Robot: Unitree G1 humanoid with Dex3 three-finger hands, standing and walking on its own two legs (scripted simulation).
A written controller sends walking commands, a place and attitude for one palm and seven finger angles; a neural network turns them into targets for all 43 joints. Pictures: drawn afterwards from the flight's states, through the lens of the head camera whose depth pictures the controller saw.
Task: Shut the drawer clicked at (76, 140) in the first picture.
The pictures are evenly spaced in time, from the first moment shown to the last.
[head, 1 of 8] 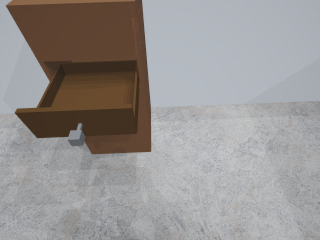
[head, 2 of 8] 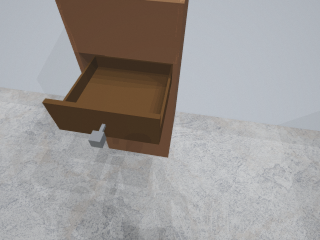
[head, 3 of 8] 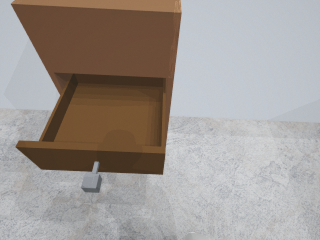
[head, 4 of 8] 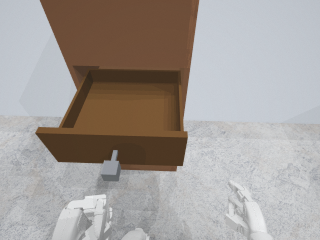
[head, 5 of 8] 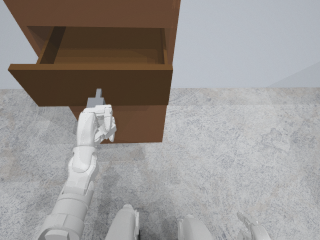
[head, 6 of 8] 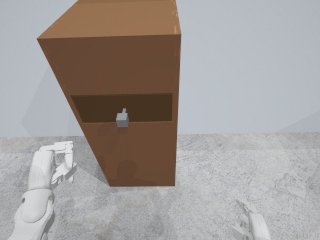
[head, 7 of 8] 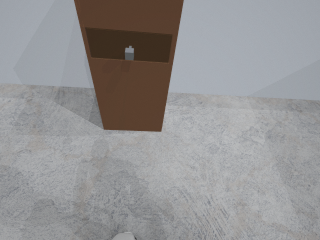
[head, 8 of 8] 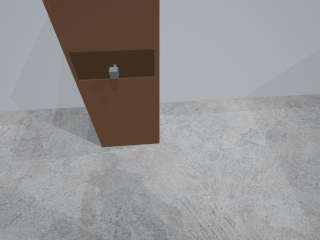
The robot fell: no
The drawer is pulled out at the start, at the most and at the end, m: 0.29 0.30 0.00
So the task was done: yes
